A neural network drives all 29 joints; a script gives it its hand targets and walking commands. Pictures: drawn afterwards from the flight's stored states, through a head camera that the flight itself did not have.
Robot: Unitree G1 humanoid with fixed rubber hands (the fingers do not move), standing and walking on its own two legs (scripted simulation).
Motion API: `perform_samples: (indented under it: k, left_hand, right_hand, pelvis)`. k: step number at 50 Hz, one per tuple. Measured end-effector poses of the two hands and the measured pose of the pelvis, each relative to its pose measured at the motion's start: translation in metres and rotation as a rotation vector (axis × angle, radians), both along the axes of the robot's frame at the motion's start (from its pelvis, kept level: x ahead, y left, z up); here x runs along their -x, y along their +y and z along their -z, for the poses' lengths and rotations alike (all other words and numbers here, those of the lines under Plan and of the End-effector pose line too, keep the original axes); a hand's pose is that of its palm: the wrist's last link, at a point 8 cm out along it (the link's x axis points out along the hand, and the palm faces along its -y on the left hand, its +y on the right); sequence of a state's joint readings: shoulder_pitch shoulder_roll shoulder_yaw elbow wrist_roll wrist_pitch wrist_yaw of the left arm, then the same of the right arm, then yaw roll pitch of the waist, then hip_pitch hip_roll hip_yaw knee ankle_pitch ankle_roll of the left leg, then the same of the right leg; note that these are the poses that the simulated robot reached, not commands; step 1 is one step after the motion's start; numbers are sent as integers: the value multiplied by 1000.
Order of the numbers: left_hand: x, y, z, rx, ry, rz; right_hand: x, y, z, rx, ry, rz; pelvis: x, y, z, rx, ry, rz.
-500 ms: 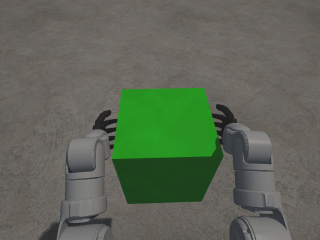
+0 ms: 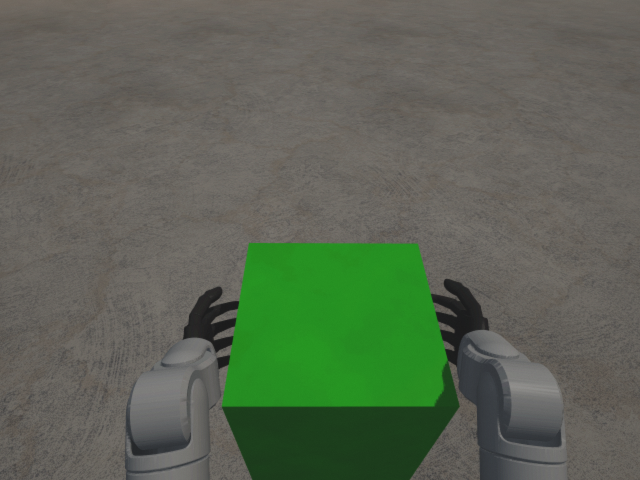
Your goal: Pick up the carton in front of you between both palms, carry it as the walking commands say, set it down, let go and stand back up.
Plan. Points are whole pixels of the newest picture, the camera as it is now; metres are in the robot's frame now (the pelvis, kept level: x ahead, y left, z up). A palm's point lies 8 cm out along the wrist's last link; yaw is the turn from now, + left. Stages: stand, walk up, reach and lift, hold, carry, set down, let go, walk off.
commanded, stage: carry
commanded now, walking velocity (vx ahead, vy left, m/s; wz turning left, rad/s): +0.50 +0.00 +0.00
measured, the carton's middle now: (332, 366) +0.29 +0.01 +0.03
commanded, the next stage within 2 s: none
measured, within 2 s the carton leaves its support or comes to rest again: neither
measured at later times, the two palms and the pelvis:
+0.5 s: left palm (260, 195) +0.56 +0.13 +0.11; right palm (436, 196) +0.57 -0.17 +0.10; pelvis +0.29 -0.02 +0.00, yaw +0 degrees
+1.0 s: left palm (262, 153) +0.71 +0.14 +0.11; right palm (414, 151) +0.71 -0.16 +0.11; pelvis +0.44 -0.01 +0.02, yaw +0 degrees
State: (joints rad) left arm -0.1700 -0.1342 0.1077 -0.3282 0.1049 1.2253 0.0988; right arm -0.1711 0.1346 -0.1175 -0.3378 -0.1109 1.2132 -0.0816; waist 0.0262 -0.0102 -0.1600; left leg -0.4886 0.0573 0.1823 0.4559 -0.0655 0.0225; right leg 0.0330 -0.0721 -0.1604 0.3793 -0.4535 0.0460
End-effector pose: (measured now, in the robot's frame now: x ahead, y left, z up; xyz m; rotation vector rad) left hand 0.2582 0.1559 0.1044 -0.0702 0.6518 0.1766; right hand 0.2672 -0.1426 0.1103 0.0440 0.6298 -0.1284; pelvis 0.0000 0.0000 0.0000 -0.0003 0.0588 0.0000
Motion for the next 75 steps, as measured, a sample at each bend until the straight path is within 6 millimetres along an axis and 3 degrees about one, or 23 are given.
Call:
perform_samples:
  k: [3,7,13,21,25,31,39,47,55,60,70,75]
  left_hand:
    - [-45,8,11,4,27,28]
    - [-88,6,17,3,122,65]
    - [-150,-2,9,-10,126,94]
    - [-252,-16,-11,-26,24,53]
    - [-305,-29,-4,-44,9,31]
    - [-345,-26,5,-48,121,-2]
    - [-402,-16,-5,-11,51,-3]
    - [-441,-15,-3,-11,77,22]
    - [-467,-15,-12,-15,75,32]
    - [-478,-10,-7,-4,94,39]
    - [-494,-12,26,-77,104,45]
    - [-495,-5,40,-71,95,46]
  right_hand:
    - [-39,8,7,21,27,16]
    - [-69,6,16,16,122,56]
    - [-123,-2,10,0,126,87]
    - [-237,-17,-4,-19,24,49]
    - [-298,-29,6,-27,8,19]
    - [-347,-26,19,-57,121,5]
    - [-402,-17,-1,-17,52,3]
    - [-436,-15,-2,-3,77,21]
    - [-458,-15,-9,-10,76,34]
    - [-469,-10,-8,7,93,36]
    - [-489,-12,36,-11,103,8]
    - [-492,-5,46,33,92,-18]
  pelvis:
    - [-36,11,5,-20,3,13]
    - [-74,19,-10,-3,12,31]
    - [-137,21,-25,10,17,28]
    - [-243,-2,-16,1,3,18]
    - [-292,-18,-1,14,4,-2]
    - [-334,-23,-15,-2,20,-22]
    - [-394,-16,-16,4,15,-12]
    - [-435,-10,-19,4,21,-4]
    - [-455,-6,-28,6,20,2]
    - [-466,-1,-33,12,23,1]
    - [-479,-5,-15,17,-12,-12]
    - [-483,-1,-11,10,-15,-7]
